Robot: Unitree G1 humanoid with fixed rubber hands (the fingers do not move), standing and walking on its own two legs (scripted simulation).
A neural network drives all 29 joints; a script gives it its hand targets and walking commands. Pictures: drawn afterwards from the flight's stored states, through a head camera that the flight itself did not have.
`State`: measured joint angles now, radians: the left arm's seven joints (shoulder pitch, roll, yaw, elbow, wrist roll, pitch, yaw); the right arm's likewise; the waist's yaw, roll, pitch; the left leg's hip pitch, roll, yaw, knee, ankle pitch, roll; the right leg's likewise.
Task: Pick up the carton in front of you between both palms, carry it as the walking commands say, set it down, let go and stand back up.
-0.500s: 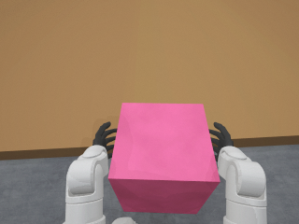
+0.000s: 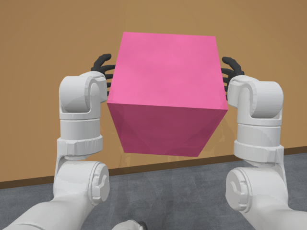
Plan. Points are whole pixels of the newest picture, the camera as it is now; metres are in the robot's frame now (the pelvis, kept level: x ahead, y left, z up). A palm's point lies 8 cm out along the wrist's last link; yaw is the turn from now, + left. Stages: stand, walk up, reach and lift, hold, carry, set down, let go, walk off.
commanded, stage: carry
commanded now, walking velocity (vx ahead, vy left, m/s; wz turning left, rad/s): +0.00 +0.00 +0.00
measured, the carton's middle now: (164, 101) +0.40 +0.01 +0.08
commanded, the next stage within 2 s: none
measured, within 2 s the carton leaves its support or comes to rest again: neither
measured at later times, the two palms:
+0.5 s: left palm (130, 92) +0.41 +0.09 +0.11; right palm (250, 94) +0.41 -0.21 +0.11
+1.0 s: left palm (133, 80) +0.43 +0.08 +0.12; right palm (254, 82) +0.44 -0.21 +0.12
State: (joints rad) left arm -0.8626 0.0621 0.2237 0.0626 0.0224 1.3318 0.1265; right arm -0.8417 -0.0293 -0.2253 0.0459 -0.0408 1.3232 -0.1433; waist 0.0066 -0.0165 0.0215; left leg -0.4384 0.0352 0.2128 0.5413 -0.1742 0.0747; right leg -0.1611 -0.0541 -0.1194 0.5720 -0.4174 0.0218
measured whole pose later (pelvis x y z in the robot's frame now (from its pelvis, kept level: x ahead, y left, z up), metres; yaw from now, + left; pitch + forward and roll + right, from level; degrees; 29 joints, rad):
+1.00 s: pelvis +0.08 -0.06 +0.00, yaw +1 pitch +3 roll +0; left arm -0.68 -0.01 0.22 0.19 0.06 1.21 0.12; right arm -0.70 -0.01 -0.21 0.21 -0.04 1.21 -0.14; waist -0.01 0.01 -0.07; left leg -0.33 0.01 0.08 0.61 -0.34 0.03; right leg -0.27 0.00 -0.07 0.60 -0.39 -0.03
